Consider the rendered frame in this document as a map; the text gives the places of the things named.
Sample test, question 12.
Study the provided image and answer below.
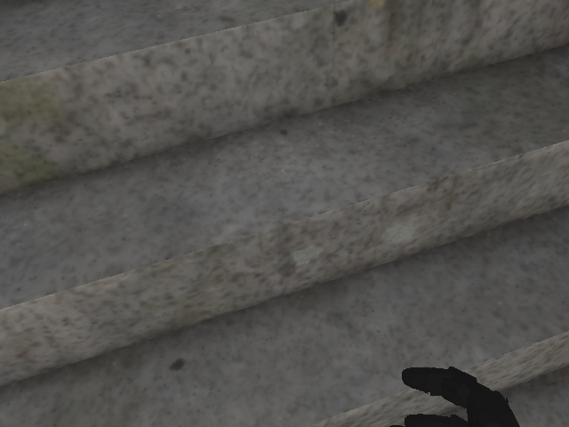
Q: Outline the robot right hand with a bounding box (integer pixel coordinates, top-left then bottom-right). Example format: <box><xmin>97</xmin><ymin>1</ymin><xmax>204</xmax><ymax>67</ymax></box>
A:
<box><xmin>389</xmin><ymin>367</ymin><xmax>520</xmax><ymax>427</ymax></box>

